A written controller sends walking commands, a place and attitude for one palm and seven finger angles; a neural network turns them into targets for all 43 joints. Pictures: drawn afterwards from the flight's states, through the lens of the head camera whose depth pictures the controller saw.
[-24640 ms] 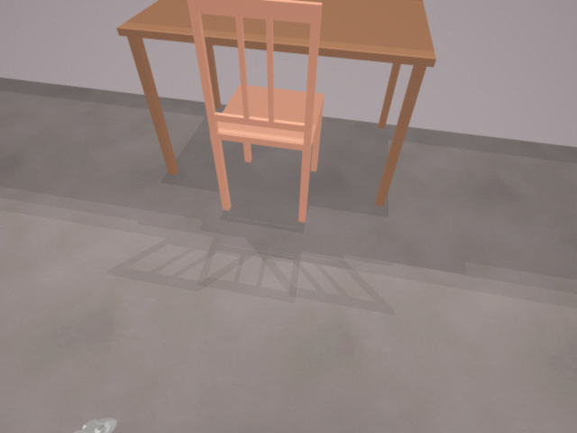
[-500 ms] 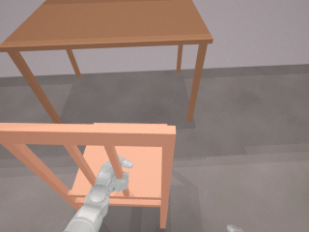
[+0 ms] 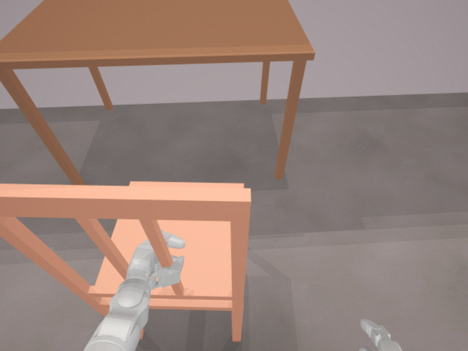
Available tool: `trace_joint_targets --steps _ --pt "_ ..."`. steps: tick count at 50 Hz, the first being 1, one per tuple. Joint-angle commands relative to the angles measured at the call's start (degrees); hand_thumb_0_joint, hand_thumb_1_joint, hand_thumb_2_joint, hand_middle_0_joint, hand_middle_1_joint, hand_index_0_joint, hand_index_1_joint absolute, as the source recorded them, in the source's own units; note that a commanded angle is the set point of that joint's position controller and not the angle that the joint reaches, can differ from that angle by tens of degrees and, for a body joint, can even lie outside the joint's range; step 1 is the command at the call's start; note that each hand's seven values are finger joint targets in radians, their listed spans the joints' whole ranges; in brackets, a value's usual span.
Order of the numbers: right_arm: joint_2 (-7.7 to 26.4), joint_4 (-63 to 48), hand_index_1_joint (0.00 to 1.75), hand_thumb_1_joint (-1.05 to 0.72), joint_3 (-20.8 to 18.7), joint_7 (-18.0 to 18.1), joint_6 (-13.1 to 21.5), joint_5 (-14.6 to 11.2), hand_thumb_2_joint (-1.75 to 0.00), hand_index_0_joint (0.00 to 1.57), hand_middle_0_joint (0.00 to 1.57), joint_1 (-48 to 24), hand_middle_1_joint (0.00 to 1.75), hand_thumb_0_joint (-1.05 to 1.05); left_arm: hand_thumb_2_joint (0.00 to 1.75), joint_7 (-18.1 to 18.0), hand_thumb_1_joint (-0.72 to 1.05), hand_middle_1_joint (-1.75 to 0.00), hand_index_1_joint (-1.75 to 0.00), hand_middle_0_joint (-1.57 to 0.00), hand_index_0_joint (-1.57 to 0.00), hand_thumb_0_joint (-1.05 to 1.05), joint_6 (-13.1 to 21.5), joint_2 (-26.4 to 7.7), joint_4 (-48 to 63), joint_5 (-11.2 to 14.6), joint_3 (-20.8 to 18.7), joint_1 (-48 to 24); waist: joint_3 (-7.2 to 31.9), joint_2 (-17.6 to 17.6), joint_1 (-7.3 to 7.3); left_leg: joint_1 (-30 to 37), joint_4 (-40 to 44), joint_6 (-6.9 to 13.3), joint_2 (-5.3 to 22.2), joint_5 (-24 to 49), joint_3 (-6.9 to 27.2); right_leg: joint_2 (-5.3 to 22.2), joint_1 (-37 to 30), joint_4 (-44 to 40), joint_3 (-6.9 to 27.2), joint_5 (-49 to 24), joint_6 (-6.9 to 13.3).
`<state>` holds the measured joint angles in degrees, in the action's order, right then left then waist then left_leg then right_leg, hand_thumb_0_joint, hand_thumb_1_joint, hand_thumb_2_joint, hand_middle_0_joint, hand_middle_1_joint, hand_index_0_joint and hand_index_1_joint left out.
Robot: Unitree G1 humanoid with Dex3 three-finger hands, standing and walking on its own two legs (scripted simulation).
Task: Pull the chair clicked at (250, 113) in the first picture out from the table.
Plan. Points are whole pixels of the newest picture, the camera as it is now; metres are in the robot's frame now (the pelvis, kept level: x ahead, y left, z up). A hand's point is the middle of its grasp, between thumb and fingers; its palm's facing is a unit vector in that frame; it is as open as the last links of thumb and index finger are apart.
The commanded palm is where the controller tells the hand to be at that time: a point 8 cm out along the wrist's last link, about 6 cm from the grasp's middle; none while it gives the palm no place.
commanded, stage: open the thumb and straighten the fingers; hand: left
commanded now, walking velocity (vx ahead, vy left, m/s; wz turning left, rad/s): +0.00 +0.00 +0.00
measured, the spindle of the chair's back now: (117, 260) +0.30 +0.23 -0.06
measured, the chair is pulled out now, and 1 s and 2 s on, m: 0.58 0.58 0.58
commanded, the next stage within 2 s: draw the fingers out of the gap in 0.60 s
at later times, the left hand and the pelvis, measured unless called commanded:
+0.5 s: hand (163, 265) +0.29 +0.14 -0.07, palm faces -0.04 -0.98 -0.17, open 16.2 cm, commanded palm +0.27 +0.19 -0.04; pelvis +0.01 +0.02 -0.02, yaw +0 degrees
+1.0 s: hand (158, 293) +0.24 +0.15 -0.07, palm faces -0.05 -0.99 -0.16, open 17.5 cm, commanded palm +0.22 +0.19 -0.04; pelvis +0.03 +0.02 -0.04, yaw +1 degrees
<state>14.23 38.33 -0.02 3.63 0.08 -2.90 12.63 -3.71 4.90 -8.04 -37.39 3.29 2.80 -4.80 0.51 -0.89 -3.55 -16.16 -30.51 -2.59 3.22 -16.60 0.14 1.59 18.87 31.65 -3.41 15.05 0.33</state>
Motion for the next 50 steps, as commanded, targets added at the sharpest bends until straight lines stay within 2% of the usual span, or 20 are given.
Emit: trace_joint_targets --steps 1,4,5,6,8,9,14,18,19,21,23,26,29,34,35,36,40,44,48,50 --pt "6.03 -8.79 0.30 -0.90 -2.21 -0.74 4.47 0.36 -0.90 0.20 0.20 -3.08 0.30 0.00 0.43 0.98 -0.07 -1.45 -1.45 -0.50 -0.50 0.00 3.16 -4.19 16.25 -0.96 -0.74 -11.63 12.39 -2.24 0.55 -3.37 -0.34 3.84 -2.32 4.27 -2.84 1.80 -1.80 -0.77 0.63 -7.94 0.17" --pt "6.68 -9.51 0.30 -0.90 -2.43 -1.14 4.87 0.35 -0.90 0.20 0.20 -2.04 0.30 0.00 0.26 0.75 -0.43 -1.38 -1.38 -0.47 -0.47 0.00 -0.12 -3.36 15.32 -0.72 -0.79 -9.34 12.74 3.00 0.21 -5.66 -2.01 3.79 -2.14 2.89 -2.36 1.33 0.33 0.55 0.13 -6.30 -0.37" --pt "7.49 -9.57 0.30 -0.90 -2.69 -0.82 4.89 0.46 -0.90 0.20 0.20 -1.95 0.30 0.00 0.20 0.22 -0.55 -1.30 -1.30 -0.45 -0.45 0.00 -0.67 -9.01 17.34 -0.44 -5.87 -11.73 14.02 3.13 0.75 -6.46 -2.34 3.87 -2.25 2.55 -2.36 1.47 -0.62 0.82 0.80 -6.26 -0.52" --pt "7.18 -10.18 0.30 -0.90 -2.69 -0.52 5.06 0.60 -0.90 0.20 0.20 -1.96 0.30 0.00 0.20 0.21 -0.55 -1.23 -1.23 -0.43 -0.43 0.00 -1.35 -8.87 18.74 -0.57 -5.96 -10.58 15.77 3.23 1.19 -6.60 -2.47 3.93 -2.45 2.99 -2.65 1.46 -1.72 1.38 0.96 -6.74 -0.60" --pt "7.15 -10.40 0.30 -0.90 -2.41 -0.25 5.48 0.59 -0.90 0.20 0.20 -1.84 0.30 0.00 0.20 0.14 -0.55 -1.09 -1.09 -0.38 -0.38 0.00 -2.82 -6.88 18.94 -0.23 -4.68 -10.28 14.65 3.49 0.65 -7.22 -2.99 3.79 -2.28 3.14 -2.35 1.24 -0.06 2.17 0.34 -6.54 -0.54" --pt "6.86 -10.67 0.30 -0.90 -2.34 -0.25 5.87 0.64 -0.90 0.20 0.20 -1.66 0.30 0.00 0.20 0.24 -0.55 -1.01 -1.01 -0.35 -0.35 0.00 -3.21 -4.29 20.04 -0.27 -2.63 -10.44 14.83 3.56 0.26 -6.85 -3.37 3.80 -2.23 3.70 -2.30 1.15 0.88 2.78 -0.03 -7.02 -0.60" --pt "7.13 -11.21 0.30 -0.90 -2.53 0.20 7.51 0.80 -0.90 0.20 0.20 -0.85 0.30 0.00 0.20 0.74 -0.55 -0.65 -0.65 -0.22 -0.22 0.00 -4.87 -2.78 24.02 0.55 -1.37 -7.54 17.15 4.19 0.13 -6.45 -5.77 3.72 -1.94 7.56 -1.83 0.95 1.84 5.10 -0.68 -10.26 -0.54" --pt "7.26 -11.61 0.30 -0.90 -2.51 0.32 8.02 1.03 -0.90 0.20 0.20 -0.48 0.30 0.00 0.20 0.56 -0.55 -0.36 -0.36 -0.13 -0.13 0.00 -6.25 -3.55 26.94 -0.35 -1.51 -5.22 16.86 3.91 0.46 -7.13 -6.80 3.52 -1.81 10.32 -1.29 1.03 2.38 6.75 -1.21 -12.31 -0.30" --pt "7.95 -10.73 0.30 -0.90 -2.43 0.59 7.56 1.17 -0.90 0.20 0.20 0.05 0.30 0.00 0.20 0.13 -0.55 -0.29 -0.29 -0.10 -0.10 0.00 -6.79 -9.42 24.30 -0.75 -6.88 -6.73 15.30 3.67 0.60 -8.58 -7.29 3.50 -1.98 9.33 -1.32 1.03 3.43 7.04 -0.78 -11.77 -0.40" --pt "7.42 -11.24 0.30 -0.90 -2.18 0.70 7.05 1.20 -0.90 0.20 0.20 0.02 0.30 0.00 0.20 0.33 -0.55 -0.14 -0.14 -0.05 -0.05 0.00 -7.57 -8.22 24.63 -1.28 -5.81 -6.72 14.19 5.10 0.40 -9.45 -7.45 3.64 -2.10 8.12 -1.45 0.97 4.41 7.22 -0.92 -10.23 -0.56" --pt "7.22 -11.90 0.30 -0.90 -2.25 0.80 7.29 1.27 -0.90 0.20 0.20 -0.24 0.30 0.00 0.20 0.43 -0.55 0.00 0.00 0.00 0.00 0.00 -7.87 -7.50 27.17 -1.40 -5.19 -7.23 15.58 2.09 0.70 -8.73 -7.97 3.63 -2.15 9.31 -1.43 1.11 4.07 7.66 -0.84 -10.81 -0.30" --pt "6.59 -12.89 0.30 -0.90 -2.19 0.64 7.93 1.18 -0.90 0.20 0.20 -0.50 0.30 0.00 0.20 0.98 -0.55 0.00 0.00 0.00 0.00 0.00 -8.10 -4.45 32.40 -0.61 -2.27 -3.47 19.70 -0.76 0.80 -6.11 -9.26 3.44 -1.92 14.04 -1.50 1.32 2.93 8.81 -1.11 -14.44 -0.07" --pt "7.14 -12.65 0.30 -0.90 -2.13 0.87 7.93 1.15 -0.90 0.20 0.20 -0.02 0.30 0.00 0.20 0.87 -0.55 0.00 0.00 0.00 0.00 0.00 -9.28 -6.06 32.73 -0.53 -2.90 -3.25 18.36 1.86 -0.03 -7.52 -9.90 3.31 -1.67 13.77 -0.78 1.15 4.13 9.25 -1.59 -14.39 -0.24" --pt "7.07 -13.37 0.30 -0.90 -2.11 0.76 7.66 1.23 -0.90 0.20 0.20 -0.36 0.30 0.00 0.20 0.16 -0.55 0.00 0.00 0.00 0.00 0.00 -11.05 -4.37 34.12 -1.57 -0.74 -1.79 17.19 0.91 0.06 -8.06 -10.55 3.34 -1.77 13.10 -0.56 1.20 5.91 9.83 -1.83 -12.65 -0.18" --pt "7.55 -13.19 0.30 -0.90 -2.17 0.80 7.28 1.32 -0.90 0.20 0.20 -0.04 0.30 0.00 0.20 0.06 -0.55 0.00 0.00 0.00 0.00 0.00 -11.56 -8.09 30.66 -1.58 -5.07 1.39 15.69 1.87 0.76 -9.96 -10.84 3.14 -1.86 11.84 -0.56 1.15 6.47 10.21 -1.86 -11.86 -0.12" --pt "7.35 -13.98 0.30 -0.90 -1.99 0.72 7.10 1.35 -0.90 0.20 0.20 -0.32 0.30 0.00 0.20 0.39 -0.55 0.00 0.00 0.00 0.00 0.00 -11.70 -6.04 32.58 -1.45 -3.18 2.94 16.89 2.96 0.90 -10.17 -10.89 3.32 -2.08 11.82 -0.68 1.16 5.82 10.36 -1.90 -12.25 -0.19" --pt "6.89 -15.83 0.30 -0.90 -1.98 0.70 7.30 1.20 -0.90 0.20 0.20 -0.94 0.30 0.00 0.20 0.84 -0.55 0.00 0.00 0.00 0.00 0.00 -11.90 -6.37 38.41 -1.15 -2.85 9.35 19.22 0.29 1.75 -9.46 -11.71 3.21 -1.94 14.32 -0.75 1.42 4.45 11.35 -1.90 -13.97 0.13" --pt "6.54 -17.57 0.30 -0.90 -1.86 0.40 7.37 1.14 -0.90 0.20 0.20 -0.90 0.30 0.00 0.20 0.52 -0.55 0.00 0.00 0.00 0.00 0.00 -13.02 -4.53 42.89 -1.61 -0.05 16.19 17.73 1.00 1.47 -10.73 -12.72 3.21 -1.79 14.49 -0.63 1.49 5.70 11.87 -2.17 -14.06 -0.01" --pt "6.62 -18.86 0.30 -0.90 -1.92 1.00 7.48 1.31 -0.90 0.20 0.20 -1.10 0.30 0.00 0.20 -0.25 -0.55 0.00 0.00 0.00 0.00 0.00 -12.91 -6.54 49.12 -1.61 -1.18 21.07 17.09 3.77 1.33 -13.11 -13.57 3.40 -2.30 11.85 -0.44 1.38 5.38 12.16 -2.02 -13.89 0.00" --pt "6.23 -19.23 0.30 -0.90 -1.84 1.20 7.88 1.22 -0.90 0.20 0.20 -0.83 0.30 0.00 0.20 -0.39 -0.55 0.00 0.00 0.00 0.00 0.00 -12.38 -5.88 51.99 -1.97 -0.09 24.04 16.81 2.57 1.09 -12.79 -14.22 3.52 -2.32 12.01 -0.40 1.34 6.76 12.69 -1.99 -13.14 -0.12"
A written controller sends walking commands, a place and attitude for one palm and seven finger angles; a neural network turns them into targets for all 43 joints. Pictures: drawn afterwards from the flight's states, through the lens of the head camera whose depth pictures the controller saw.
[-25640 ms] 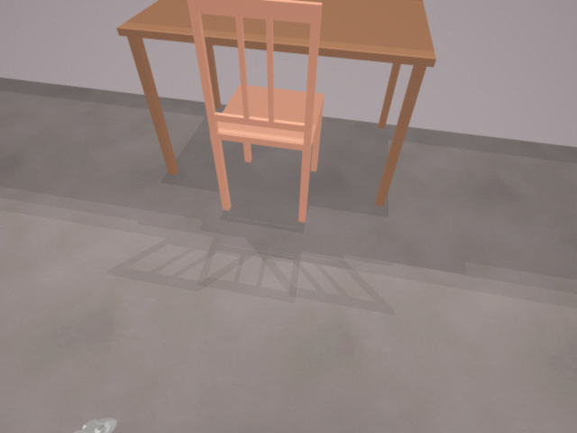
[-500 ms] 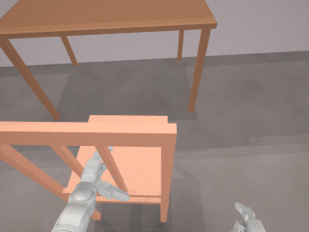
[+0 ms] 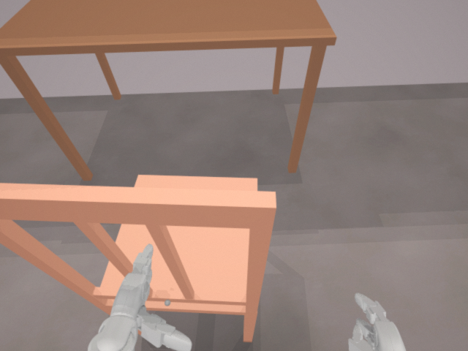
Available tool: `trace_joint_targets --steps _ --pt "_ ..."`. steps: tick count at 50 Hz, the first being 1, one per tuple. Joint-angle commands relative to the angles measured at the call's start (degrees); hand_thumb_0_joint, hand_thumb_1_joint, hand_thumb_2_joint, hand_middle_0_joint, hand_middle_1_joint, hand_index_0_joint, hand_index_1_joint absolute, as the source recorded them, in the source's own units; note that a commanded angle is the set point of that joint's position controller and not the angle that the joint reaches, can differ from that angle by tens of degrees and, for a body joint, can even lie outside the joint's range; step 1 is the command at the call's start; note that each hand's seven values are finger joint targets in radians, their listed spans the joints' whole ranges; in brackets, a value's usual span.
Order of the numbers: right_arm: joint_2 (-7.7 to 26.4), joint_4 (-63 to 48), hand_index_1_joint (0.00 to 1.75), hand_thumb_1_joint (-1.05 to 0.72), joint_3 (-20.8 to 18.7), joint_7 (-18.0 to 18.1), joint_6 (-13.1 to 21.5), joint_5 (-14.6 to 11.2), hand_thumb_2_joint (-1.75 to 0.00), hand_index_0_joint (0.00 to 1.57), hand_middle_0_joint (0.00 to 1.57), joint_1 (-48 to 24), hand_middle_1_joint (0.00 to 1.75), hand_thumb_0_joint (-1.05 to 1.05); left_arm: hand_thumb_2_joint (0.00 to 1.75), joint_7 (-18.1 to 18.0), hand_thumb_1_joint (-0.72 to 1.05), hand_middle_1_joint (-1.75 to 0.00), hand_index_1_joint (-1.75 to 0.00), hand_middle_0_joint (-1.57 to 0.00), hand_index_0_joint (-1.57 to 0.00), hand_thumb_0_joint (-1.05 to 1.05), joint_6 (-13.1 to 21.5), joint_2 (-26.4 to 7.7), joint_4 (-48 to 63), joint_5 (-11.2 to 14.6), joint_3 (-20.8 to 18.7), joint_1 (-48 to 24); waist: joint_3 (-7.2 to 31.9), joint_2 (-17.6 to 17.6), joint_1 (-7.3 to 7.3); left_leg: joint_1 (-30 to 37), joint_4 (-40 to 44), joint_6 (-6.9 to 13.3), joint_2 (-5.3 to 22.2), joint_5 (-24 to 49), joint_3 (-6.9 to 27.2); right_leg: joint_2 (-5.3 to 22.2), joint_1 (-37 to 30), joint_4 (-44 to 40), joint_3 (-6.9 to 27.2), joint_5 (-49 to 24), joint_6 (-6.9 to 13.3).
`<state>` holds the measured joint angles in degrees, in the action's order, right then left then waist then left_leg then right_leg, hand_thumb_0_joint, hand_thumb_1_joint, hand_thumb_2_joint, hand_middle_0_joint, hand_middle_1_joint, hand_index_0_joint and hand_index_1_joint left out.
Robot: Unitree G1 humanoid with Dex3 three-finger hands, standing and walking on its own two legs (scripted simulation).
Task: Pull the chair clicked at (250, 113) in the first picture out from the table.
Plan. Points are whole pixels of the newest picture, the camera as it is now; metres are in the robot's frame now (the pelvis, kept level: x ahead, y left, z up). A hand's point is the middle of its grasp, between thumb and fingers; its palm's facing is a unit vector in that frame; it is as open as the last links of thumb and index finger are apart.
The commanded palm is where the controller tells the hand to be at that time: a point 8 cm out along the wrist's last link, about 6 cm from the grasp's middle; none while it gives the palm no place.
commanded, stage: draw the fingers out of the gap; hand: left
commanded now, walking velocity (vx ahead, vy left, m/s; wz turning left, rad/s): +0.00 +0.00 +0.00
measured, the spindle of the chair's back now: (123, 264) +0.28 +0.21 -0.03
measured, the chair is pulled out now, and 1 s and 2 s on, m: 0.58 0.58 0.58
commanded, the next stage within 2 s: draw the hand back to the body in 0.46 s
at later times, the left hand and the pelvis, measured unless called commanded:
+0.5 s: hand out of the picture +0.13 +0.12 -0.03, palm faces -0.03 -0.99 -0.16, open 17.5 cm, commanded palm +0.11 +0.17 -0.01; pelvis -0.01 +0.00 -0.02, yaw +1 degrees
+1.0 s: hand (123, 344) +0.14 +0.15 +0.05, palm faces +0.03 -1.00 -0.10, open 17.5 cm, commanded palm +0.11 +0.22 +0.08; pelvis -0.03 +0.00 -0.03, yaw +1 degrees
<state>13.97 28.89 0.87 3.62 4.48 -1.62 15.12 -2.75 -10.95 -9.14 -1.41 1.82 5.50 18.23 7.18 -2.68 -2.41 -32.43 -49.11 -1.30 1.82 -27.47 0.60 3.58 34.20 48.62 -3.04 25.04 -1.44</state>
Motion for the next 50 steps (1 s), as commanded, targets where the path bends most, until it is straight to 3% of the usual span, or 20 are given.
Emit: trace_joint_targets --steps 1,4,8,12,15,18,20,26,28,29,30,31,33,36,40,41,43,47,48,50 --pt "6.36 -10.00 0.30 -0.90 -2.65 1.35 3.75 -0.05 -0.90 0.20 0.20 -3.19 0.30 0.00 0.20 -1.20 -0.55 0.00 0.00 0.00 0.00 0.00 3.81 -3.90 17.76 -0.73 -1.30 0.91 10.08 3.54 -0.54 3.69 3.97 2.29 -1.01 22.30 -0.80 -0.60 -7.50 -4.22 -2.37 -21.98 1.48" --pt "6.21 -9.82 0.30 -0.90 -2.54 1.65 3.92 0.13 -0.90 0.20 0.20 -3.12 0.30 0.00 0.20 -1.83 -0.55 0.00 0.00 0.00 0.00 0.00 3.52 -5.10 19.12 -1.42 -1.74 3.01 8.46 2.37 -0.71 2.68 3.20 2.37 -1.28 20.90 -0.53 -0.62 -6.11 -4.04 -2.24 -20.63 1.55" --pt "6.15 -10.06 0.30 -0.90 -2.59 2.27 4.26 0.07 -0.90 0.20 0.20 -3.48 0.30 0.00 0.20 -0.84 -0.55 0.00 0.00 0.00 0.00 0.00 3.57 -5.54 20.81 -0.82 -1.92 7.36 8.62 3.72 -0.79 1.58 2.35 2.48 -1.50 19.52 -0.06 -0.75 -5.87 -3.87 -2.19 -19.59 1.61" --pt "5.49 -10.99 0.30 -0.90 -2.47 2.39 4.98 -0.03 -0.90 0.20 0.20 -4.18 0.30 0.00 0.20 -0.26 -0.55 0.00 0.00 0.00 0.00 0.00 3.79 -3.95 23.99 -0.98 0.29 12.82 8.92 1.72 -0.31 1.56 2.01 2.36 -1.54 19.79 0.46 -0.61 -4.90 -2.83 -2.82 -18.08 1.62" --pt "5.24 -11.14 0.30 -0.90 -2.46 2.52 4.90 -0.01 -0.90 0.20 0.20 -4.63 0.30 0.00 0.20 -0.64 -0.55 0.00 0.00 0.00 0.00 0.00 3.22 -3.87 23.79 -1.42 0.64 14.69 6.74 3.45 -0.54 -0.03 1.91 2.42 -1.62 16.81 0.59 -0.72 -3.54 -3.07 -2.88 -15.39 1.49" --pt "5.21 -11.81 0.30 -0.90 -2.59 2.77 4.81 -0.01 -0.90 0.20 0.20 -5.16 0.30 0.00 0.20 -0.78 -0.55 0.00 0.00 0.00 0.00 0.00 3.24 -4.82 25.66 -2.02 0.43 16.11 6.07 2.97 -0.10 -1.16 1.84 2.49 -1.73 15.31 0.74 -0.78 -2.91 -2.91 -2.75 -13.14 1.74" --pt "4.90 -12.50 0.30 -0.90 -2.43 2.64 4.98 -0.09 -0.90 0.20 0.20 -5.06 0.30 0.00 0.20 -0.81 -0.55 0.00 0.00 0.00 0.00 0.00 3.36 -3.32 26.55 -2.23 2.13 18.43 5.96 2.47 -0.06 -1.11 1.77 2.49 -1.69 14.49 0.80 -0.75 -2.11 -2.54 -2.89 -11.91 1.68" --pt "4.54 -13.20 0.30 -0.90 -2.68 3.01 5.00 -0.16 -0.90 0.20 0.20 -5.32 0.30 0.00 0.20 -1.07 -0.55 0.00 0.00 0.00 0.00 0.00 4.16 -4.17 29.59 -2.54 1.78 22.92 6.54 4.04 0.36 -2.91 0.91 2.63 -1.89 12.66 1.08 -1.01 -1.34 -1.96 -2.86 -9.51 1.75" --pt "4.35 -13.37 0.30 -0.90 -2.96 3.19 4.87 -0.23 -0.90 0.20 0.20 -5.76 0.30 0.00 0.20 -1.18 -0.55 0.00 0.00 0.00 0.00 0.00 4.27 -5.01 30.03 -2.73 0.85 25.11 6.01 3.54 0.77 -3.86 0.73 2.61 -1.89 12.29 1.14 -1.05 -1.32 -1.89 -2.74 -8.92 1.99" --pt "4.31 -13.74 0.30 -0.90 -2.66 3.09 4.98 -0.23 -0.90 0.20 0.20 -5.69 0.30 0.00 0.20 -0.94 -0.55 0.00 0.00 0.00 0.00 0.00 4.48 -3.87 30.99 -2.95 2.69 25.45 5.85 2.33 0.52 -3.60 0.58 2.65 -2.01 11.81 1.02 -1.01 -0.59 -1.76 -2.57 -8.28 1.91" --pt "3.65 -13.01 0.30 -0.90 -2.63 3.06 6.27 -0.26 -0.90 0.20 0.20 -5.20 0.30 0.00 0.20 -0.76 -0.55 0.00 0.00 0.00 0.00 0.00 12.01 0.69 37.95 4.26 0.64 20.17 3.73 6.23 0.09 -5.54 -1.59 2.14 -2.45 11.35 1.26 -1.87 2.67 -0.82 -4.01 -8.42 1.78" --pt "4.12 -11.48 0.30 -0.90 -3.00 3.04 7.31 -0.21 -0.90 0.20 0.20 -5.28 0.30 0.00 0.20 -0.49 -0.55 0.00 0.00 0.00 0.00 0.00 15.95 -1.84 35.97 3.98 -0.79 21.38 5.64 4.05 0.87 -5.38 -2.49 2.12 -2.55 10.56 0.89 -1.92 3.06 0.06 -3.40 -7.02 1.95" --pt "4.07 -11.05 0.30 -0.90 -3.10 2.92 8.14 -0.43 -0.90 0.20 0.20 -4.77 0.30 0.00 0.20 -0.45 -0.55 0.00 0.00 0.00 0.00 0.00 19.83 -4.09 38.54 4.89 -3.38 22.01 6.73 -0.56 1.64 -4.69 -1.94 1.90 -2.39 11.47 1.29 -1.92 2.94 0.85 -3.47 -6.20 2.46" --pt "3.53 -9.77 0.30 -0.90 -3.53 2.19 9.01 -0.69 -0.90 0.20 0.20 -4.84 0.30 0.00 0.20 0.53 -0.55 0.00 0.00 0.00 0.00 0.00 26.39 -3.22 38.37 5.85 -3.82 22.03 7.03 -0.78 1.70 -5.60 -3.33 1.50 -2.25 10.98 1.16 -2.09 4.92 2.29 -3.18 -5.25 2.33" --pt "3.38 -7.73 0.30 -0.90 -4.45 0.29 8.82 -0.77 -0.90 0.20 0.20 -6.46 0.30 0.00 0.20 4.62 -0.55 0.00 0.00 0.00 0.00 0.00 35.36 -3.29 32.66 6.52 -4.95 21.43 5.21 2.90 1.55 -11.00 -6.31 1.13 -1.58 9.13 1.47 -2.08 7.89 4.85 -2.57 -4.02 2.29" --pt "3.72 -8.31 0.30 -0.90 -4.62 0.00 8.51 -0.89 -0.90 0.20 0.20 -7.02 0.30 0.00 0.20 5.94 -0.55 0.00 0.00 0.00 0.00 0.00 35.73 -3.52 31.18 6.86 -5.53 23.33 6.23 2.05 2.06 -10.48 -5.72 1.18 -1.56 8.21 1.18 -1.97 6.77 4.45 -2.23 -3.23 2.35" --pt "3.88 -9.98 0.30 -0.90 -4.81 -0.10 7.64 -1.51 -0.90 0.20 0.20 -8.19 0.30 0.00 0.20 7.81 -0.55 0.00 0.00 0.00 0.00 0.00 32.80 -5.15 31.07 7.50 -7.23 26.27 7.90 -0.09 3.22 -8.81 -3.72 1.40 -1.66 7.09 0.58 -1.61 2.72 2.40 -1.33 -2.23 2.35" --pt "3.56 -11.89 0.30 -0.90 -4.41 1.74 6.31 -2.41 -0.90 0.20 0.20 -8.52 0.30 0.00 0.20 8.06 -0.55 0.00 0.00 0.00 0.00 0.00 26.69 -8.79 38.82 10.53 -12.61 23.01 10.09 3.11 2.99 -6.00 -1.41 2.11 -1.73 6.76 0.56 -1.25 -2.13 -0.89 -0.96 -2.38 1.56" --pt "3.36 -11.44 0.30 -0.90 -4.26 2.40 6.23 -2.50 -0.90 0.20 0.20 -8.81 0.30 0.00 0.20 7.32 -0.55 0.00 0.00 0.00 0.00 0.00 26.10 -10.98 39.46 11.16 -15.53 21.78 9.87 3.33 3.25 -5.68 -1.19 2.17 -1.66 7.32 0.78 -1.40 -2.91 -1.52 -0.93 -2.67 1.61" --pt "2.64 -10.57 0.30 -0.90 -3.88 3.04 6.87 -2.65 -0.90 0.20 0.20 -7.71 0.30 0.00 0.22 6.38 -0.51 -0.01 -0.01 -0.01 -0.01 0.00 26.46 -10.23 41.19 12.40 -16.62 20.68 8.55 3.31 2.87 -3.78 -0.25 2.17 -1.59 9.18 0.93 -1.69 -3.20 -2.41 -1.57 -4.80 1.52"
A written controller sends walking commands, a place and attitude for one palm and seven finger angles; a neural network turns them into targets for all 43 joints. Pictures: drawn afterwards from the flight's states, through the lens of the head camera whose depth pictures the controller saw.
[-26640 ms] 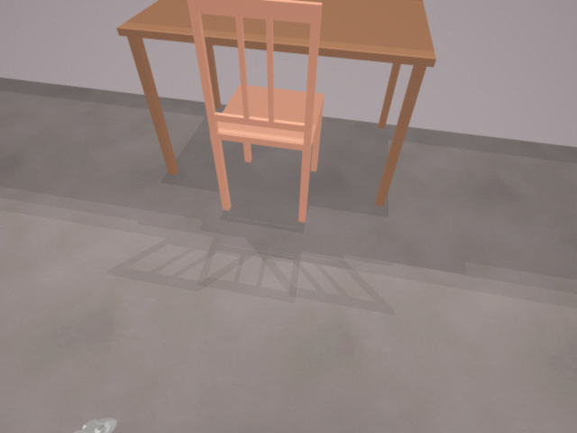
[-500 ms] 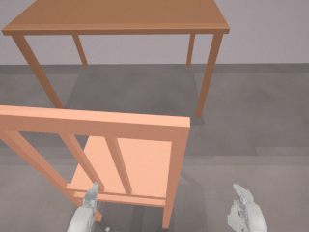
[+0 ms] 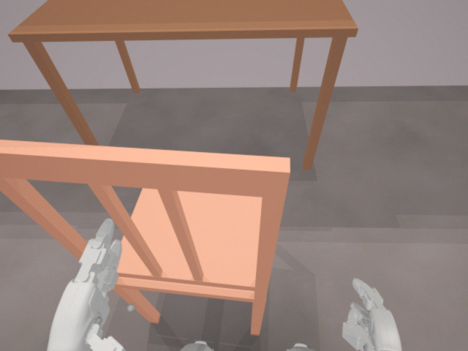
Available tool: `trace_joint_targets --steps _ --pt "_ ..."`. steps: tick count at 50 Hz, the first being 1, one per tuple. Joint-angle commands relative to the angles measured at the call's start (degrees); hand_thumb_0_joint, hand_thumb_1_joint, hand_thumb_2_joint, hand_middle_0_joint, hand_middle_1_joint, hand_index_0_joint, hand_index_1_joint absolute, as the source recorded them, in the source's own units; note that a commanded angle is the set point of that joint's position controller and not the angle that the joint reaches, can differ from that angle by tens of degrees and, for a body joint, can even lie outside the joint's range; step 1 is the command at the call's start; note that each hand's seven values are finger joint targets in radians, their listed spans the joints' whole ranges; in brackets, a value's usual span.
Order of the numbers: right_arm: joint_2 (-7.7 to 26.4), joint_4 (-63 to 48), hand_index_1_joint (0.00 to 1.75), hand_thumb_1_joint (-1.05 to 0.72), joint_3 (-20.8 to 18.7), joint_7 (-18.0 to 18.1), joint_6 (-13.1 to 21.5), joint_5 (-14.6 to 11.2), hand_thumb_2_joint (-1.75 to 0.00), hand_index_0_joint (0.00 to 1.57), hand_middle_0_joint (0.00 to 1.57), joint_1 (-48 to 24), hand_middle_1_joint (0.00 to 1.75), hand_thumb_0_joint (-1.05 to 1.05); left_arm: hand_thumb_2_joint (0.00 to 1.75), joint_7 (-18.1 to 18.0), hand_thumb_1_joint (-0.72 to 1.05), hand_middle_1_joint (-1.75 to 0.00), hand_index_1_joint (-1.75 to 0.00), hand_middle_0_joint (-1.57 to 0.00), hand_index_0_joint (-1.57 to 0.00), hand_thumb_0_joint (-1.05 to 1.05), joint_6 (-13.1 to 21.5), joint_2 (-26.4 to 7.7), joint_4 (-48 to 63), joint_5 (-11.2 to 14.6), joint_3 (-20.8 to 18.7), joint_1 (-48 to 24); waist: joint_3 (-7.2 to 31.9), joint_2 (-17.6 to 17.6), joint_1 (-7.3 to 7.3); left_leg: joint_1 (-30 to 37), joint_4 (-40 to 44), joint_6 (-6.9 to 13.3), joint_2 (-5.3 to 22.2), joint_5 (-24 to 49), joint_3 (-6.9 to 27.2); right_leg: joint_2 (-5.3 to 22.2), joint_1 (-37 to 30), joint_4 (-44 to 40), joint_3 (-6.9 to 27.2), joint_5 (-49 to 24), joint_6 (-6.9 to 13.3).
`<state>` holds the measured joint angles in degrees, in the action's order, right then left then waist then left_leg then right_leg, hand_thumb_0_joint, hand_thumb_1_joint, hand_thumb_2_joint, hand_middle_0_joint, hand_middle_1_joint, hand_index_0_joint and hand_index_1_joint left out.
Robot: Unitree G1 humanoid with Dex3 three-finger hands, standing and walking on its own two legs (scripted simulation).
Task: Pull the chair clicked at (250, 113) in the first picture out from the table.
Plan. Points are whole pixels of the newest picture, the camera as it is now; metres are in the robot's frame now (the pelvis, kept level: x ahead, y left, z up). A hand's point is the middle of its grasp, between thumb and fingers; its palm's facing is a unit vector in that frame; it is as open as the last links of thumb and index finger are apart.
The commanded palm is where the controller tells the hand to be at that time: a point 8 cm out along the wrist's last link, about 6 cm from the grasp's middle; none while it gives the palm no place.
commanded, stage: draw the hand back to the body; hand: left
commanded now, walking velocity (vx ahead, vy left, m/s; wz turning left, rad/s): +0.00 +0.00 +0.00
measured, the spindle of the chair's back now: (134, 237) +0.31 +0.21 +0.01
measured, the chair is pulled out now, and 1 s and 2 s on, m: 0.58 0.58 0.58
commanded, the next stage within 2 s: step back with the hand held close in 1.16 s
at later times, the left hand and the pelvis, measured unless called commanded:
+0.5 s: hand (32, 256) +0.20 +0.24 +0.18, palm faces +0.38 -0.82 -0.44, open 13.4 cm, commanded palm +0.16 +0.28 +0.20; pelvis +0.03 +0.00 +0.06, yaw +1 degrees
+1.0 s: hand out of the picture +0.23 +0.27 +0.23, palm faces +0.49 -0.76 -0.43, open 7.7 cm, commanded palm +0.18 +0.30 +0.25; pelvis +0.04 +0.00 +0.07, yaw -1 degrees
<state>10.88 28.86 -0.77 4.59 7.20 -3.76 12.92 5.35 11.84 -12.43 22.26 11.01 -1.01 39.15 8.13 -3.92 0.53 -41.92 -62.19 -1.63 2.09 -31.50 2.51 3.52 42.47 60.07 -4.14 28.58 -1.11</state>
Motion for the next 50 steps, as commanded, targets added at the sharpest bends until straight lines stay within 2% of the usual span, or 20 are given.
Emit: trace_joint_targets --steps 1,4,5,6,9,11,13,16,17,19,27,30,33,39,41,44,45,47,48,50 --pt "5.74 -9.99 0.30 -0.90 -1.93 2.17 4.62 -0.53 -0.90 0.20 0.20 -5.36 0.30 0.00 0.24 -1.85 -0.48 -0.02 -0.02 -0.01 -0.01 0.00 4.16 -6.05 17.89 3.79 -9.56 -1.27 6.07 3.98 -0.39 6.09 13.28 2.46 -1.86 13.88 -0.81 -1.69 -11.33 -14.41 -0.73 -8.99 1.21" --pt "6.13 -8.01 0.30 -0.90 -1.77 2.33 6.16 -0.64 -0.90 0.20 0.20 -4.57 0.30 0.00 0.29 -0.73 -0.37 -0.04 -0.04 -0.02 -0.02 0.00 4.77 -5.65 15.52 4.69 -9.73 -2.16 4.84 3.91 -1.12 8.49 14.19 2.44 -1.67 16.45 -0.60 -1.78 -12.16 -15.84 -0.92 -12.53 1.06" --pt "6.10 -8.06 0.30 -0.90 -1.64 3.41 3.88 0.58 -0.90 0.20 0.20 -4.37 0.30 0.00 0.31 -7.93 -0.33 -0.05 -0.05 -0.03 -0.03 0.00 -2.07 -17.09 12.01 -5.81 -13.43 2.68 6.92 1.74 3.53 11.54 17.22 2.22 0.76 17.99 -0.85 0.24 -17.50 -17.91 1.66 -14.11 2.91" --pt "5.18 -9.70 0.30 -0.90 -0.70 3.49 3.35 0.86 -0.90 0.20 0.20 -4.27 0.30 0.00 0.32 -10.05 -0.30 -0.05 -0.05 -0.04 -0.04 0.00 -4.69 -9.64 15.89 -6.61 -8.27 2.35 3.01 1.46 1.23 12.43 18.43 2.27 0.10 18.34 -1.23 0.85 -17.68 -19.41 0.61 -15.83 2.47" --pt "5.46 -7.50 0.30 -0.90 -0.90 3.67 1.67 1.06 -0.90 0.20 0.20 -5.33 0.30 0.00 0.37 -12.46 -0.19 -0.08 -0.08 -0.05 -0.05 0.00 -8.36 -7.92 11.83 -7.95 -7.91 3.35 -0.39 3.45 1.16 15.56 20.37 2.31 0.55 20.37 -1.40 0.66 -19.98 -21.71 -0.16 -18.78 2.32" --pt "5.82 -7.55 0.30 -0.90 -0.46 3.86 1.29 1.22 -0.90 0.20 0.20 -6.04 0.30 0.00 0.41 -13.70 -0.12 -0.09 -0.09 -0.06 -0.06 0.00 -8.79 -10.70 14.43 -8.48 -9.85 0.54 -0.70 2.93 1.37 17.88 22.61 2.29 0.49 20.71 -1.15 0.70 -21.92 -23.37 -0.47 -19.18 2.25" --pt "5.97 -6.87 0.30 -0.90 -0.14 4.13 1.63 1.37 -0.90 0.20 0.20 -7.11 0.30 0.00 0.44 -14.88 -0.04 -0.10 -0.10 -0.07 -0.07 0.00 -9.14 -13.75 15.67 -8.59 -12.47 -2.08 -1.27 2.23 1.65 19.69 24.53 2.29 0.40 20.58 -1.16 0.78 -24.60 -25.79 -0.33 -19.18 2.43" --pt "6.00 -6.06 0.30 -0.90 0.42 4.20 2.28 1.57 -0.90 0.20 0.20 -7.26 0.30 0.00 0.50 -15.78 0.07 -0.13 -0.13 -0.08 -0.08 0.00 -9.08 -14.64 16.50 -8.72 -14.08 -4.83 -2.29 0.34 1.64 23.63 27.29 2.23 0.30 21.32 -1.06 0.73 -26.13 -28.05 -0.34 -19.93 2.45" --pt "6.08 -5.79 0.30 -0.90 0.34 4.22 2.54 1.63 -0.90 0.20 0.20 -7.26 0.30 0.00 0.51 -16.06 0.10 -0.14 -0.14 -0.09 -0.09 0.00 -9.00 -15.38 16.74 -8.75 -15.01 -5.47 -2.14 1.10 1.74 24.85 27.93 2.28 0.37 22.03 -1.15 0.66 -26.87 -28.58 -0.41 -20.77 2.40" --pt "6.12 -4.96 0.30 -0.90 0.70 4.03 3.22 1.66 -0.90 0.20 0.20 -7.68 0.30 0.00 0.55 -16.27 0.17 -0.15 -0.15 -0.10 -0.10 0.00 -8.88 -15.40 17.69 -8.90 -15.46 -6.92 -2.96 -3.08 1.84 26.91 29.43 2.02 0.24 23.89 -1.22 0.69 -28.30 -29.59 -0.34 -22.39 2.66" --pt "6.74 -2.76 0.30 -0.90 0.20 2.76 3.09 2.22 -0.90 0.20 0.20 -9.32 0.30 0.00 0.69 -16.10 0.47 -0.21 -0.21 -0.14 -0.14 0.00 -8.31 -15.01 13.36 -8.49 -18.96 -9.21 -5.15 2.53 2.52 30.42 34.33 2.03 0.94 27.39 -1.19 0.26 -32.65 -32.66 -0.74 -25.72 2.31" --pt "6.88 -2.24 0.30 -0.90 0.01 2.48 2.77 2.38 -0.90 0.20 0.20 -9.61 0.30 0.00 0.74 -16.07 0.57 -0.23 -0.23 -0.16 -0.16 0.00 -7.89 -16.76 13.47 -8.35 -21.91 -10.63 -4.28 2.78 2.86 31.58 35.54 2.03 1.06 29.79 -1.27 0.20 -34.79 -33.29 -0.58 -28.02 2.40" --pt "6.93 -1.81 0.30 -0.90 0.17 2.11 3.02 2.46 -0.90 0.20 0.20 -9.88 0.30 0.00 0.80 -16.14 0.68 -0.26 -0.26 -0.17 -0.17 0.00 -7.47 -19.02 16.20 -8.36 -24.32 -14.23 -3.52 -2.61 2.99 33.03 36.22 1.75 0.80 31.47 -1.48 0.22 -36.35 -34.23 -0.05 -29.05 2.64" --pt "7.10 -0.92 0.30 -0.90 -0.01 1.64 3.20 2.52 -0.90 0.20 0.20 -9.48 0.30 0.00 0.90 -16.27 0.90 -0.30 -0.30 -0.20 -0.20 0.00 -6.90 -20.37 15.31 -7.96 -27.72 -17.87 -3.65 -1.40 2.98 35.22 37.43 1.77 1.06 33.98 -1.71 0.04 -37.53 -35.15 -0.21 -31.10 2.46" --pt "7.17 -0.68 0.30 -0.90 -0.31 1.31 2.57 2.56 -0.90 0.20 0.20 -9.56 0.30 0.00 0.90 -15.75 0.90 -0.30 -0.30 -0.20 -0.20 0.00 -7.28 -16.76 11.34 -7.71 -25.22 -15.08 -5.17 0.69 2.82 35.11 37.79 1.83 1.25 34.56 -1.93 -0.08 -36.97 -35.30 -0.54 -31.27 2.20" --pt "7.43 -0.71 0.30 -0.90 -0.72 0.88 1.75 2.44 -0.90 0.20 0.20 -9.88 0.30 0.00 0.90 -14.99 0.90 -0.30 -0.30 -0.20 -0.20 0.00 -7.65 -14.88 8.95 -7.57 -23.58 -13.66 -6.16 2.28 2.81 34.65 38.19 2.13 1.37 34.50 -2.28 -0.09 -37.07 -36.03 -0.46 -31.64 2.02" --pt "7.66 -0.69 0.30 -0.90 -1.04 0.85 1.51 2.47 -0.90 0.20 0.20 -9.89 0.30 0.00 0.90 -15.03 0.90 -0.30 -0.30 -0.20 -0.20 0.00 -7.46 -15.62 9.33 -7.48 -24.12 -13.68 -5.66 3.74 2.81 34.58 38.28 2.16 1.43 34.56 -2.07 -0.10 -37.47 -35.83 -0.54 -31.83 1.99" --pt "7.80 -1.19 0.30 -0.90 -1.19 0.88 1.45 2.53 -0.90 0.20 0.20 -10.04 0.30 0.00 0.90 -15.09 0.90 -0.30 -0.30 -0.20 -0.20 0.00 -7.00 -17.65 12.06 -7.73 -25.35 -14.56 -3.19 2.24 3.14 35.67 38.17 2.34 1.22 35.07 -2.37 0.00 -38.40 -35.74 -0.21 -32.57 1.95" --pt "7.81 -1.13 0.30 -0.90 -1.09 0.85 1.65 2.50 -0.90 0.20 0.20 -10.30 0.30 0.00 0.90 -15.11 0.90 -0.30 -0.30 -0.20 -0.20 0.00 -6.81 -18.74 13.84 -7.81 -25.98 -15.51 -2.81 -0.43 3.12 35.74 38.26 2.10 1.05 34.89 -2.14 0.00 -38.86 -35.87 0.06 -32.05 2.17" --pt "7.30 -1.22 0.30 -0.90 -1.03 0.93 2.09 2.56 -0.90 0.20 0.20 -9.95 0.30 0.00 0.90 -15.42 0.90 -0.30 -0.30 -0.20 -0.20 0.00 -6.46 -19.40 15.32 -7.79 -26.82 -14.34 -1.42 -0.75 3.42 36.54 38.15 2.07 1.04 36.54 -2.25 0.01 -39.50 -35.59 -0.01 -33.32 2.17"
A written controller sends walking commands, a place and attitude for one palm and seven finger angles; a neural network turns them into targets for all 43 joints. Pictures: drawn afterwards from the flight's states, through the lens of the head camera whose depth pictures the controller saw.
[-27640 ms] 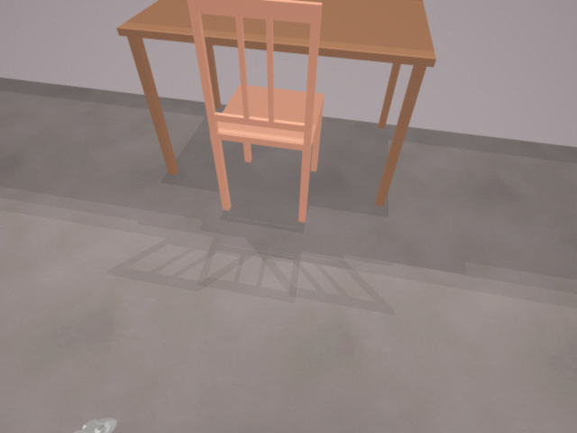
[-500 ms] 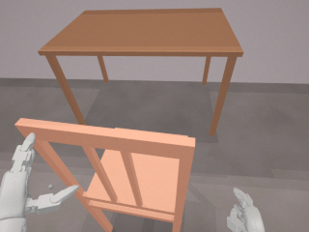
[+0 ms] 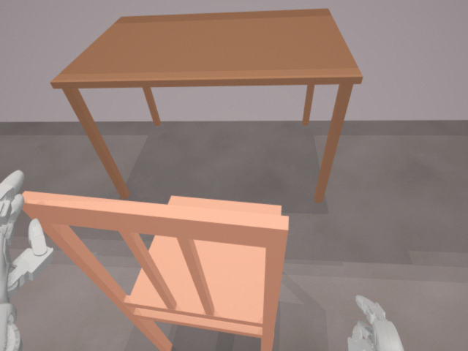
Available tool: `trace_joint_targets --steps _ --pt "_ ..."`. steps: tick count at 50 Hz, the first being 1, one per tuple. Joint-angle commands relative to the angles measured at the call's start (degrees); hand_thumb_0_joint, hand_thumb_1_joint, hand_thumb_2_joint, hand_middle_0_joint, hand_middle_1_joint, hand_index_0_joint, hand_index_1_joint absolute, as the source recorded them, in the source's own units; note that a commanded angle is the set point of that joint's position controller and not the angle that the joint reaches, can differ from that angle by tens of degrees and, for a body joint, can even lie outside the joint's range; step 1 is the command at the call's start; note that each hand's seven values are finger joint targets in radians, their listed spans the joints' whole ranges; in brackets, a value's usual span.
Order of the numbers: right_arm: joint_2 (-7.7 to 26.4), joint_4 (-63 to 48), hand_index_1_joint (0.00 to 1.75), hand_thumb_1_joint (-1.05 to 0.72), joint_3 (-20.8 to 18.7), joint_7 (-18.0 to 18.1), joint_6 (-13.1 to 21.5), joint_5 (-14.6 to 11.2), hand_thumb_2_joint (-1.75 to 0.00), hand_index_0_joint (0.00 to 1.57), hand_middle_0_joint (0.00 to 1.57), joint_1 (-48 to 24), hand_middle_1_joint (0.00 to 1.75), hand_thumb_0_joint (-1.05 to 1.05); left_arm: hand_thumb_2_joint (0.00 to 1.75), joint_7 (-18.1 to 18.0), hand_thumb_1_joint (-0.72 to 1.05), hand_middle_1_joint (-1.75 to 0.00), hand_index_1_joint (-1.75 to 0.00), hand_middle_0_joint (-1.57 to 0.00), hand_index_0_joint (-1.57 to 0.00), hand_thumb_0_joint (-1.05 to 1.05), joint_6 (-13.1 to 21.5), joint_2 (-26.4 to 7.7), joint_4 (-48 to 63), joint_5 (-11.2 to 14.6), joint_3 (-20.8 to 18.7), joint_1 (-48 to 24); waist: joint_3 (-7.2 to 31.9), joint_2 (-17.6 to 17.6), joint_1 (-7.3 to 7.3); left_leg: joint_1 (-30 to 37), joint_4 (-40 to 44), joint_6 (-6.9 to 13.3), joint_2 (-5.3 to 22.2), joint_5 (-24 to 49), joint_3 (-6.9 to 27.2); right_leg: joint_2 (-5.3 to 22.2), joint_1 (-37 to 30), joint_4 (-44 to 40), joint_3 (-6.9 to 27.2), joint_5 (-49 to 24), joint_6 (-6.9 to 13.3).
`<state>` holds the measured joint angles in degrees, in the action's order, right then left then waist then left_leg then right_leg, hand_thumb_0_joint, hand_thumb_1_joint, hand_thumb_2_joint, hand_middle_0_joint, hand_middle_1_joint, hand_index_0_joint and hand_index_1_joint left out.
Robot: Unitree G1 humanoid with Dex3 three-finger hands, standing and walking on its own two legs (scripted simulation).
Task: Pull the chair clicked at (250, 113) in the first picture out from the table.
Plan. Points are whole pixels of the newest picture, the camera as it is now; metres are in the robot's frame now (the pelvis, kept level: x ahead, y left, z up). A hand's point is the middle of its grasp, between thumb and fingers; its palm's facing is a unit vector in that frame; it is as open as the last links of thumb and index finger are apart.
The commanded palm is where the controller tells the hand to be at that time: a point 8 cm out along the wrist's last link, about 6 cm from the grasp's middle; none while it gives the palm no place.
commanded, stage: draw the hand back to the body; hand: left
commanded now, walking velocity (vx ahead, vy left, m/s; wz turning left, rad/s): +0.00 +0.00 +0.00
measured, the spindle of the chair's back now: (153, 274) +0.27 +0.21 -0.07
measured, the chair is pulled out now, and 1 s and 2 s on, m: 0.58 0.58 0.58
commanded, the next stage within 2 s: step back with the hand held close in 0.16 s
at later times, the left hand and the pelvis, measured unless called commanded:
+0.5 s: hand (48, 262) +0.18 +0.26 +0.16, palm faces +0.40 -0.76 -0.51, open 7.4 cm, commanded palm +0.11 +0.30 +0.18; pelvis -0.03 +0.00 +0.00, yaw -1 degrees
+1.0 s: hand out of the picture +0.10 +0.27 +0.15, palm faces +0.46 -0.76 -0.46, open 7.4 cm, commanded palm +0.04 +0.31 +0.18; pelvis -0.10 +0.01 -0.01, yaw +0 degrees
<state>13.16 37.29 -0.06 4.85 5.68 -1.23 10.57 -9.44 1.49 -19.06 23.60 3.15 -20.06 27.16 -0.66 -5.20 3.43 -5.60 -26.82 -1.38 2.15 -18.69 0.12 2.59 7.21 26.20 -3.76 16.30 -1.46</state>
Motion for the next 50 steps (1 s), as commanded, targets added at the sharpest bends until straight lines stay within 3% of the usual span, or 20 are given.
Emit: trace_joint_targets --steps 1,3,6,8,13,14,15,16,17,20,23,24,28,31,35,38,42,45,47,50 --pt "4.97 -9.56 0.30 -0.90 -1.72 0.69 3.59 -0.02 -0.90 0.20 0.20 -7.57 0.30 0.00 0.90 -0.68 0.90 -0.30 -0.30 -0.20 -0.20 0.00 3.95 -11.98 13.84 -0.10 -7.08 -2.45 6.85 0.58 0.38 0.36 2.79 1.80 0.96 23.83 -0.02 0.89 -3.90 -1.86 -0.39 -21.01 2.47" --pt "5.07 -9.26 0.30 -0.90 -1.74 0.74 3.65 -0.10 -0.90 0.20 0.20 -7.77 0.30 0.00 0.90 -0.71 0.90 -0.30 -0.30 -0.20 -0.20 0.00 3.47 -11.84 12.82 -0.10 -7.13 -2.72 5.15 -0.07 0.09 -0.40 2.93 1.66 0.93 22.34 -0.06 0.81 -3.29 -2.44 -0.34 -20.11 2.60" --pt "5.20 -9.28 0.30 -0.90 -1.81 0.98 3.31 -0.15 -0.90 0.20 0.20 -7.59 0.30 0.00 0.90 -0.71 0.90 -0.30 -0.30 -0.20 -0.20 0.00 3.55 -11.38 11.00 0.11 -6.95 -2.98 3.59 3.27 -0.05 -0.81 3.23 1.90 1.06 20.19 -0.24 0.72 -2.29 -2.83 -0.40 -18.94 2.35" --pt "5.39 -9.16 0.30 -0.90 -1.73 1.03 3.39 -0.21 -0.90 0.20 0.20 -7.92 0.30 0.00 0.90 -0.67 0.90 -0.30 -0.30 -0.20 -0.20 0.00 3.56 -12.18 11.39 0.06 -7.40 -4.54 3.21 0.77 -0.24 -1.15 3.46 1.75 0.88 18.38 -0.13 0.82 -2.14 -3.31 -0.12 -17.25 2.54" --pt "5.38 -9.28 0.30 -0.90 -1.67 1.11 3.99 -0.10 -0.90 0.20 0.20 -8.22 0.30 0.00 0.90 -0.60 0.90 -0.30 -0.30 -0.20 -0.20 0.00 3.85 -12.27 11.83 0.23 -7.31 -4.56 3.76 1.36 -0.02 -0.86 3.53 1.85 0.84 16.75 -0.19 0.85 -2.15 -3.73 0.14 -15.93 2.47" --pt "5.28 -9.62 0.30 -0.90 -1.30 0.98 4.31 -0.02 -0.90 0.20 0.20 -8.21 0.30 0.00 0.90 -0.30 0.90 -0.30 -0.30 -0.20 -0.20 0.00 4.15 -10.10 13.57 0.05 -4.26 -6.27 3.65 0.79 -0.37 -0.40 3.70 1.92 0.69 16.48 -0.21 0.91 -1.68 -3.74 0.20 -15.51 2.41" --pt "6.57 -10.71 0.30 -0.90 -2.14 0.77 2.85 -0.44 -0.90 0.20 0.20 -6.64 0.30 0.00 0.90 -0.41 0.90 -0.30 -0.30 -0.20 -0.20 0.00 7.27 -20.36 18.31 0.81 -13.82 -15.00 -2.18 1.37 -2.08 -4.41 1.75 2.82 2.26 13.29 0.32 3.56 3.71 -6.86 6.82 -20.90 2.66" --pt "5.81 -9.49 0.30 -0.90 -2.27 0.65 2.25 -0.16 -0.90 0.20 0.20 -6.25 0.30 0.00 0.90 0.08 0.90 -0.30 -0.30 -0.20 -0.20 0.00 7.59 -16.06 12.44 0.35 -11.46 -10.28 -1.32 3.93 -2.84 -4.53 0.90 2.54 1.97 12.37 1.05 4.76 2.82 -6.55 6.78 -22.71 3.16" --pt "5.78 -10.03 0.30 -0.90 -2.28 0.47 1.62 0.06 -0.90 0.20 0.20 -6.82 0.30 0.00 0.90 0.35 0.90 -0.30 -0.30 -0.20 -0.20 0.00 7.28 -14.04 10.47 0.21 -9.75 -6.59 -0.97 4.93 -2.73 -4.24 0.71 2.45 1.89 13.18 1.09 5.09 2.65 -6.20 6.91 -23.86 3.10" --pt "6.02 -11.14 0.30 -0.90 -2.70 0.14 -0.22 0.07 -0.90 0.20 0.20 -6.65 0.30 0.00 0.90 0.63 0.90 -0.30 -0.30 -0.20 -0.20 0.00 7.33 -10.99 8.87 0.04 -7.91 -0.09 3.03 3.63 -2.75 -4.21 0.93 2.21 2.60 17.42 1.22 5.17 0.77 -4.02 5.65 -23.78 2.80" --pt "5.95 -12.12 0.30 -0.90 -3.21 0.05 -1.98 -0.02 -0.90 0.20 0.20 -7.45 0.30 0.00 0.90 0.17 0.90 -0.30 -0.30 -0.20 -0.20 0.00 7.36 -11.73 10.47 -0.13 -9.24 5.40 8.00 2.00 -2.61 -4.09 1.96 2.51 3.85 24.15 1.79 4.73 -2.30 -1.50 4.03 -25.18 2.26" --pt "5.49 -12.70 0.30 -0.90 -3.11 0.03 -2.44 -0.08 -0.90 0.20 0.20 -7.59 0.30 0.00 0.90 0.02 0.90 -0.30 -0.30 -0.20 -0.20 0.00 7.34 -11.72 11.04 -0.15 -9.50 6.66 8.97 3.31 -2.41 -4.27 1.95 2.52 4.15 25.26 1.91 4.40 -2.41 -0.92 3.60 -24.73 2.04" --pt "5.30 -13.29 0.30 -0.90 -3.58 0.69 -2.82 -0.46 -0.90 0.20 0.20 -8.10 0.30 0.00 0.90 -0.97 0.90 -0.30 -0.30 -0.20 -0.20 0.00 7.95 -15.77 16.74 -0.12 -12.31 6.04 10.19 4.08 -2.52 -6.36 2.12 2.65 4.93 23.86 2.82 4.49 -2.05 0.29 3.60 -23.04 1.79" --pt "5.00 -13.54 0.30 -0.90 -3.30 1.13 -2.15 -0.33 -0.90 0.20 0.20 -7.53 0.30 0.00 0.90 -1.43 0.90 -0.30 -0.30 -0.20 -0.20 0.00 8.57 -15.72 18.70 0.13 -12.36 5.76 9.63 2.84 -2.30 -8.82 2.34 2.72 5.44 21.19 3.42 4.01 -0.77 1.20 3.53 -19.92 1.41" --pt "5.38 -12.74 0.30 -0.90 -3.16 1.48 -0.94 -0.10 -0.90 0.20 0.20 -6.50 0.30 0.00 0.90 -1.98 0.90 -0.30 -0.30 -0.20 -0.20 0.00 8.98 -15.02 18.98 0.02 -11.77 4.87 7.70 -1.57 -2.41 -13.58 3.59 3.04 6.08 13.72 4.46 3.20 0.15 1.92 3.84 -13.78 1.26" --pt "5.58 -12.02 0.30 -0.90 -3.32 1.52 -0.39 -0.19 -0.90 0.20 0.20 -5.77 0.30 0.00 0.90 -2.25 0.90 -0.30 -0.30 -0.20 -0.20 0.00 8.88 -14.25 17.34 -0.12 -11.13 4.78 6.14 -1.65 -2.72 -16.79 3.70 3.05 5.58 5.95 4.71 3.37 0.97 0.68 5.07 -9.82 1.69" --pt "5.51 -12.32 0.30 -0.90 -2.97 1.15 0.24 0.15 -0.90 0.20 0.20 -4.41 0.30 0.00 0.90 -2.46 0.90 -0.30 -0.30 -0.20 -0.20 0.00 9.00 -13.71 15.98 -0.69 -10.11 2.12 2.32 4.12 -3.09 -19.28 1.24 2.64 3.16 -8.15 3.90 4.80 7.75 -5.22 8.40 4.29 2.53" --pt "5.93 -12.42 0.30 -0.90 -2.70 1.33 0.69 0.37 -0.90 0.20 0.20 -4.14 0.30 0.00 0.90 -2.82 0.90 -0.30 -0.30 -0.20 -0.20 0.00 9.42 -14.32 16.49 -1.18 -9.82 0.14 0.55 4.68 -3.32 -18.45 -0.43 2.67 2.69 -11.88 3.89 5.42 13.23 -8.30 9.19 14.13 3.01" --pt "5.89 -12.44 0.30 -0.90 -2.40 1.23 1.01 0.62 -0.90 0.20 0.20 -3.93 0.30 0.00 0.90 -3.00 0.90 -0.30 -0.30 -0.20 -0.20 0.00 9.57 -14.87 16.36 -1.40 -10.35 -0.58 0.72 5.35 -3.26 -18.67 -0.58 2.90 2.80 -12.07 4.45 5.32 13.75 -8.24 8.83 15.62 2.87" --pt "6.11 -12.60 0.30 -0.90 -2.33 1.32 1.45 0.60 -0.90 0.20 0.20 -3.97 0.30 0.00 0.90 -3.18 0.90 -0.30 -0.30 -0.20 -0.20 0.00 10.26 -15.56 18.37 -1.39 -11.16 -0.36 2.48 2.10 -3.18 -20.49 2.21 3.37 3.75 -10.46 5.93 3.88 9.59 -4.83 6.94 9.76 2.31"
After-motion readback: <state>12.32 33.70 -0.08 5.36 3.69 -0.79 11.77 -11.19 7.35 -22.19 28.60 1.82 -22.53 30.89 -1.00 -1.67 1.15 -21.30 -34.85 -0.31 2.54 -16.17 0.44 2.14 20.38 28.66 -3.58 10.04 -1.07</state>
